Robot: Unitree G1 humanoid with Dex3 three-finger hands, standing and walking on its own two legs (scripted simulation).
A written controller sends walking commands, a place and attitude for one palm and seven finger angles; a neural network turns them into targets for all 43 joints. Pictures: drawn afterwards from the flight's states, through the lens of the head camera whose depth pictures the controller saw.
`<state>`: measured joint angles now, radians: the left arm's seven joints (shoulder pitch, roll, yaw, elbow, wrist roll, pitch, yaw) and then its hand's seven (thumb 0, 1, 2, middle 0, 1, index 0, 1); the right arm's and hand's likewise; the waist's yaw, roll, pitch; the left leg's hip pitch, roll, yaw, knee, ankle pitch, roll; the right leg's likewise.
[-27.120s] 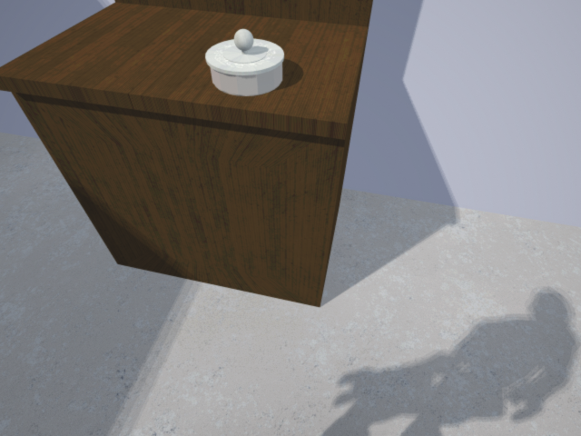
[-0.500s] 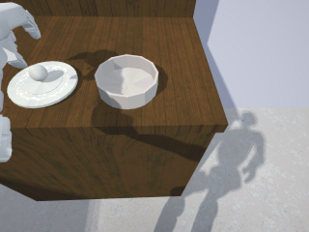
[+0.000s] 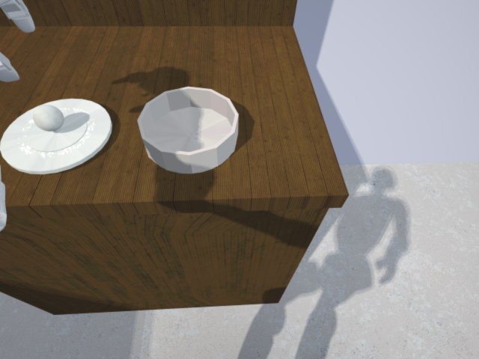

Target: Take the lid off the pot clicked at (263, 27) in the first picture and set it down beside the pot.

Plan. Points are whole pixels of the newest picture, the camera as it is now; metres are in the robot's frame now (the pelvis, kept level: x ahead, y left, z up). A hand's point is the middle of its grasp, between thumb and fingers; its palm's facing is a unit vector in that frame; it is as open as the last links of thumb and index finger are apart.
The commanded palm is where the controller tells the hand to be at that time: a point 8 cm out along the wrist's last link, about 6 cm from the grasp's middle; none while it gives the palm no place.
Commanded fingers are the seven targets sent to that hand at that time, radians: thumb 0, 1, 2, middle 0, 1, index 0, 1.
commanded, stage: draw the hand back to the body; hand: left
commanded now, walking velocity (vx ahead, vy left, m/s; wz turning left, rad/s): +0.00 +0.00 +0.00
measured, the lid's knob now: (48, 118) +0.50 +0.31 +0.13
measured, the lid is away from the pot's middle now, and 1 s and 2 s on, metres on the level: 0.24 0.24 0.24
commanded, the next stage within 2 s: none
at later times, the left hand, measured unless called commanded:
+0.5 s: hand out of the picture +0.43 +0.30 +0.25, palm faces -0.15 -0.05 -0.99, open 11.0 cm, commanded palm +0.39 +0.29 +0.32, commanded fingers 0.00 -0.17 0.98 -0.55 -0.47 -0.55 -0.47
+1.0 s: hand out of the picture +0.37 +0.23 +0.32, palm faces +0.45 -0.87 -0.20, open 10.2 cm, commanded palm +0.32 +0.27 +0.31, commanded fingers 0.00 0.34 0.94 -0.38 -0.39 -0.38 -0.39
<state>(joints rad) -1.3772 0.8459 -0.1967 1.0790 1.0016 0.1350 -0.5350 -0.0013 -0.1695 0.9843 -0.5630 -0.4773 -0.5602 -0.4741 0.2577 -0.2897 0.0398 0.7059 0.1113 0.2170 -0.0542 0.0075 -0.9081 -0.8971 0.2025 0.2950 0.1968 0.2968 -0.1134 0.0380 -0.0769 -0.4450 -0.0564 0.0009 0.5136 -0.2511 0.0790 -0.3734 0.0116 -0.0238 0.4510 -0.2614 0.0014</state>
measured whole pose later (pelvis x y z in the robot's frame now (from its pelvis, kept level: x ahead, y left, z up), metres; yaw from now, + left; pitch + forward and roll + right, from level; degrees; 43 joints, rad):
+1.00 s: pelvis +0.00 -0.04 +0.01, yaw -2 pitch +0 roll -1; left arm -0.50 0.55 0.41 0.17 -0.07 -0.05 0.05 0.00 0.08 0.96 -0.47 -0.44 -0.47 -0.43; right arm 0.22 -0.27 0.04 0.67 0.05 0.03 -0.05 0.01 -0.91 -0.90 0.20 0.30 0.20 0.30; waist 0.00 0.04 -0.01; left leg -0.16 0.00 0.03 0.40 -0.24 0.03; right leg -0.10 0.06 0.01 0.35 -0.23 -0.05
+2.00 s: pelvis -0.02 -0.04 +0.01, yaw -2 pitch -6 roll -1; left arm 0.14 0.40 0.46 -0.51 -0.14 -0.12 0.06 0.01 0.89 0.90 -0.21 -0.30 -0.20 -0.30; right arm 0.15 -0.22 0.03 0.71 0.01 -0.07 -0.06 0.02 -0.91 -0.90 0.20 0.30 0.20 0.30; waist 0.06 0.06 0.01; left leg -0.08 0.00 0.02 0.39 -0.21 0.02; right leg -0.02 0.07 0.00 0.32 -0.21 -0.05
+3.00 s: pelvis -0.09 +0.02 -0.01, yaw -4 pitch +2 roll -3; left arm 0.28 0.52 0.64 -0.79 -0.08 -0.25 0.13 0.01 0.88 0.90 -0.22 -0.31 -0.21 -0.30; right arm 0.21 -0.19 -0.01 0.62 0.02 -0.05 -0.04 0.01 -0.91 -0.90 0.20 0.30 0.20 0.30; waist 0.01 0.02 -0.03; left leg -0.43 -0.02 0.06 0.58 -0.18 0.09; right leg -0.25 0.02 0.00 0.53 -0.33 0.02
